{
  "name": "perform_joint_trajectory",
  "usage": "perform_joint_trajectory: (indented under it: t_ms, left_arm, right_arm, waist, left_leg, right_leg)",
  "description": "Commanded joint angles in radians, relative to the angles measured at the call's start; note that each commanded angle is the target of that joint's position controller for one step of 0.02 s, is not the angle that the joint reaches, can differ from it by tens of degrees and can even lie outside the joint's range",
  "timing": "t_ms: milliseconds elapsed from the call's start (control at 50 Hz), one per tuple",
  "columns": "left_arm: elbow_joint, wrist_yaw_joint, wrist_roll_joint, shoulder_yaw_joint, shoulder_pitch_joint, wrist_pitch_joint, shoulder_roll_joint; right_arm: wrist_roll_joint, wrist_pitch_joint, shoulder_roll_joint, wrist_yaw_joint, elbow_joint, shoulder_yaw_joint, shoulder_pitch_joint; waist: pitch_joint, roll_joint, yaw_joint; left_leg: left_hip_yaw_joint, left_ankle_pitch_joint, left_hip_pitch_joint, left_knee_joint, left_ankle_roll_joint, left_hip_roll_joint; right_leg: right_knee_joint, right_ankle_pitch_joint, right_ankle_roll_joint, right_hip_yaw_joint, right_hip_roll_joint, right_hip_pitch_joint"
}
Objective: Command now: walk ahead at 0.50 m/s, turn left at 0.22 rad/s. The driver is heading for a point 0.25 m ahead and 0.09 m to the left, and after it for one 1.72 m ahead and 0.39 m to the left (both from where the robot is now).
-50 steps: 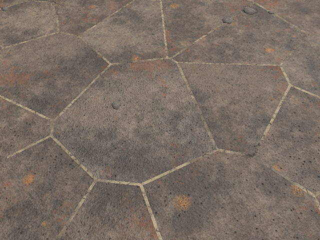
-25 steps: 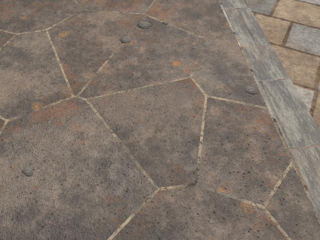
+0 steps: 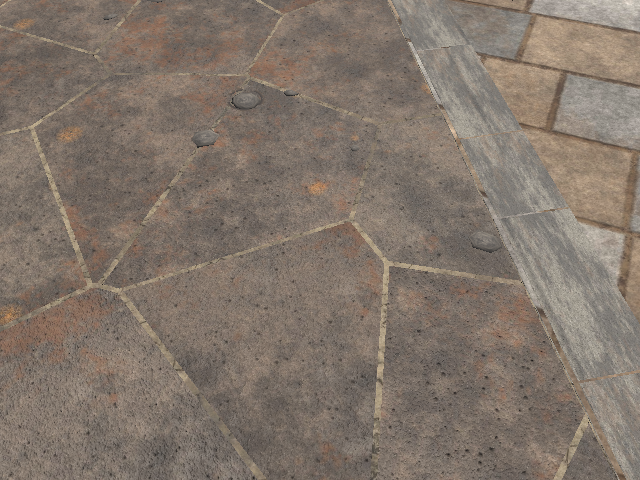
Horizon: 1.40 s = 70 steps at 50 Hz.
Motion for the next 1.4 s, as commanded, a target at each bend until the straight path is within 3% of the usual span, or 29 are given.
perform_joint_trajectory:
  t_ms: [20,160,200,240,260,280,300,320,360,380,440,540,640,700,720,740,760,780,820,880,960,1060,1140,1160,1180,1200,1220,1260,1400]
  left_arm:
    - [-0.045,0.012,0.001,0.04,-0.037,-0.024,0.16]
    - [0.029,0.025,-0.017,0.052,0.032,0.015,0.181]
    - [0.023,0.039,-0.019,0.06,0.01,0.031,0.211]
    - [0.014,0.054,-0.019,0.06,-0.017,0.047,0.223]
    - [-0.004,0.062,-0.011,0.048,-0.013,0.041,0.203]
    - [-0.043,0.037,0.018,0.0,0.107,0.011,0.057]
    - [-0.041,0.016,-0.01,0.008,0.026,-0.03,0.129]
    - [-0.078,0.003,-0.049,0.02,-0.074,-0.055,0.176]
    - [-0.093,0.011,-0.019,0.018,-0.133,-0.07,0.164]
    - [-0.093,0.013,-0.007,0.026,-0.115,-0.061,0.171]
    - [-0.092,0.016,0.003,0.02,-0.077,-0.029,0.138]
    - [-0.133,0.014,-0.001,-0.003,-0.255,-0.026,0.086]
    - [-0.153,0.001,-0.022,0.022,-0.303,-0.042,0.142]
    - [-0.116,0.008,-0.014,0.052,-0.138,-0.055,0.188]
    - [-0.102,0.015,0.002,0.066,0.006,-0.058,0.237]
    - [-0.05,0.007,0.012,0.087,0.099,-0.044,0.322]
    - [-0.047,-0.003,-0.017,0.072,0.103,-0.042,0.234]
    - [-0.054,-0.002,-0.021,0.054,0.058,-0.038,0.173]
    - [-0.057,-0.004,-0.009,0.038,-0.019,-0.024,0.144]
    - [-0.05,-0.002,-0.017,0.027,-0.025,-0.021,0.124]
    - [-0.029,0.015,-0.036,0.05,-0.001,-0.007,0.194]
    - [0.001,0.024,-0.046,0.054,0.078,0.016,0.201]
    - [-0.007,0.028,-0.037,0.041,0.066,0.024,0.151]
    - [-0.03,0.026,-0.021,0.019,0.054,0.018,0.084]
    - [-0.069,0.028,-0.044,0.004,0.15,0.005,0.042]
    - [-0.052,0.033,-0.06,0.026,0.134,0.006,0.135]
    - [-0.056,0.031,-0.056,0.039,0.067,0.011,0.173]
    - [-0.056,0.029,-0.041,0.043,0.027,0.023,0.15]
    - [-0.12,0.001,-0.034,0.023,-0.086,0.045,0.068]
  right_arm:
    - [0.006,-0.013,-0.047,0.011,-0.057,-0.008,-0.051]
    - [0.003,-0.018,-0.03,0.057,-0.137,0.003,-0.173]
    - [0.0,-0.013,-0.057,0.063,-0.147,-0.01,-0.127]
    - [0.0,-0.005,-0.132,0.053,-0.11,-0.051,0.082]
    - [0.001,0.002,-0.203,0.036,-0.084,-0.079,0.245]
    - [0.009,-0.001,-0.288,0.029,-0.083,-0.095,0.261]
    - [0.009,-0.005,-0.2,0.026,-0.094,-0.071,0.289]
    - [0.0,-0.007,-0.161,0.02,-0.097,-0.06,0.25]
    - [0.0,-0.007,-0.122,0.016,-0.122,-0.048,0.127]
    - [-0.012,-0.007,-0.104,0.012,-0.138,-0.04,0.094]
    - [-0.007,-0.005,-0.119,0.001,-0.149,-0.044,0.065]
    - [0.004,0.011,-0.161,-0.023,-0.126,-0.058,0.12]
    - [0.012,0.026,-0.149,-0.028,-0.102,-0.058,0.176]
    - [0.002,0.028,-0.103,-0.025,-0.117,-0.045,0.15]
    - [-0.014,0.024,-0.038,-0.022,-0.13,-0.02,0.164]
    - [0.014,0.012,0.022,-0.02,-0.147,0.0,0.321]
    - [0.023,0.009,-0.073,-0.023,-0.112,-0.013,0.319]
    - [0.017,0.009,-0.124,-0.021,-0.124,-0.026,0.202]
    - [-0.018,-0.004,-0.111,-0.021,-0.161,-0.025,0.067]
    - [-0.021,-0.018,-0.06,-0.01,-0.17,-0.015,0.065]
    - [-0.024,-0.029,-0.007,0.0,-0.193,0.012,-0.046]
    - [-0.005,-0.044,-0.047,0.012,-0.212,0.002,-0.151]
    - [-0.012,-0.052,-0.107,-0.004,-0.177,-0.034,0.001]
    - [-0.027,-0.05,-0.168,-0.015,-0.159,-0.052,0.154]
    - [-0.031,-0.029,-0.244,-0.011,-0.132,-0.072,0.218]
    - [-0.019,-0.027,-0.17,-0.006,-0.125,-0.058,0.204]
    - [-0.013,-0.029,-0.117,-0.006,-0.126,-0.043,0.169]
    - [-0.024,-0.032,-0.056,-0.001,-0.121,-0.024,0.078]
    - [-0.024,-0.047,-0.099,-0.008,-0.063,-0.046,0.052]
  waist:
    - [0.019,-0.085,0.011]
    - [0.057,-0.075,0.05]
    - [-0.003,-0.118,0.008]
    - [-0.133,-0.125,-0.115]
    - [-0.236,-0.047,-0.191]
    - [-0.337,0.209,-0.086]
    - [-0.43,0.122,-0.156]
    - [-0.286,0.072,-0.171]
    - [-0.117,-0.071,-0.094]
    - [-0.097,-0.049,-0.058]
    - [-0.059,-0.018,-0.017]
    - [-0.034,0.024,-0.086]
    - [-0.047,0.058,-0.09]
    - [-0.111,0.071,0.007]
    - [-0.245,-0.036,0.061]
    - [-0.346,-0.376,-0.005]
    - [-0.286,-0.294,0.024]
    - [-0.157,-0.196,0.048]
    - [-0.043,-0.11,0.024]
    - [-0.048,-0.159,-0.019]
    - [-0.038,-0.147,0.001]
    - [-0.03,-0.144,0.025]
    - [-0.089,-0.137,-0.083]
    - [-0.206,-0.014,-0.15]
    - [-0.298,0.279,-0.112]
    - [-0.21,0.195,-0.122]
    - [-0.107,0.125,-0.125]
    - [-0.03,0.069,-0.08]
    - [0.006,0.026,-0.054]
  left_leg:
    - [0.004,0.184,0.064,-0.154,0.008,-0.022]
    - [0.062,0.049,-0.028,-0.321,0.071,-0.073]
    - [0.127,-0.067,0.073,-0.314,0.107,-0.131]
    - [0.157,-0.078,0.375,-0.349,0.163,-0.203]
    - [-0.023,-0.037,0.689,-0.374,0.226,-0.103]
    - [-0.573,-0.165,1.072,-0.422,0.43,0.159]
    - [-0.766,-0.267,1.156,-0.548,0.455,0.195]
    - [-0.612,-0.23,1.065,-0.576,0.397,0.165]
    - [-0.424,-0.035,0.777,-0.601,0.344,0.089]
    - [-0.375,0.052,0.683,-0.625,0.343,0.064]
    - [-0.292,0.157,0.522,-0.669,0.347,0.03]
    - [-0.181,0.053,0.39,-0.654,0.259,-0.069]
    - [-0.324,-0.084,0.516,-0.543,0.216,-0.016]
    - [-0.33,-0.049,0.502,-0.36,0.16,-0.06]
    - [-0.24,-0.168,0.412,-0.095,0.124,-0.12]
    - [-0.109,-0.537,0.081,0.225,0.058,-0.25]
    - [-0.142,-0.537,-0.045,0.356,0.046,-0.187]
    - [-0.133,-0.448,-0.078,0.387,0.046,-0.158]
    - [-0.063,-0.339,-0.052,0.305,0.046,-0.095]
    - [-0.026,-0.311,0.053,0.135,0.032,-0.068]
    - [0.016,-0.186,0.173,-0.17,0.0,-0.095]
    - [-0.001,-0.005,0.32,-0.362,-0.007,-0.138]
    - [-0.021,-0.051,0.638,-0.461,0.057,-0.089]
    - [-0.19,-0.124,0.852,-0.47,0.117,0.088]
    - [-0.572,-0.371,1.033,-0.57,0.255,0.29]
    - [-0.652,-0.561,0.97,-0.622,0.266,0.284]
    - [-0.524,-0.504,0.883,-0.631,0.236,0.244]
    - [-0.322,-0.264,0.736,-0.666,0.211,0.166]
    - [0.006,0.088,0.627,-0.751,0.213,0.124]
  right_leg:
    - [-0.146,0.255,-0.1,0.039,-0.257,-0.058]
    - [-0.045,0.483,-0.074,-0.027,-0.345,0.22]
    - [0.085,0.836,-0.049,-0.056,-0.345,0.253]
    - [0.39,1.019,-0.007,-0.102,-0.308,0.18]
    - [0.677,0.761,0.03,-0.107,-0.269,-0.045]
    - [1.047,-0.234,0.103,-0.046,-0.042,-0.522]
    - [1.169,-0.383,0.094,0.155,-0.026,-0.656]
    - [1.141,-0.297,0.073,0.174,-0.087,-0.731]
    - [0.954,-0.188,0.074,0.147,-0.157,-0.665]
    - [0.913,-0.165,0.085,0.149,-0.174,-0.596]
    - [0.77,-0.139,0.137,0.116,-0.182,-0.529]
    - [0.387,0.227,0.174,0.078,-0.111,-0.397]
    - [0.244,0.204,0.139,0.135,-0.09,-0.346]
    - [0.188,0.128,0.065,0.131,-0.121,-0.106]
    - [0.194,0.055,0.002,0.283,-0.283,0.121]
    - [0.09,-0.183,-0.175,0.766,-0.482,0.398]
    - [0.028,-0.421,-0.184,0.89,-0.485,0.376]
    - [0.017,-0.386,-0.148,0.743,-0.434,0.27]
    - [0.004,-0.123,-0.134,0.542,-0.348,0.081]
    - [-0.027,0.112,-0.144,0.434,-0.281,-0.01]
    - [-0.053,0.171,-0.149,0.341,-0.254,-0.11]
    - [-0.015,0.1,-0.11,0.367,-0.256,-0.136]
    - [0.181,0.039,-0.03,0.367,-0.185,-0.222]
    - [0.465,-0.101,0.014,0.278,-0.115,-0.341]
    - [0.739,-0.394,0.053,0.158,-0.032,-0.61]
    - [0.892,-0.375,0.065,0.18,-0.096,-0.724]
    - [0.942,-0.289,0.067,0.182,-0.124,-0.753]
    - [0.917,-0.171,0.082,0.167,-0.17,-0.706]
    - [0.678,0.071,0.111,0.128,-0.212,-0.639]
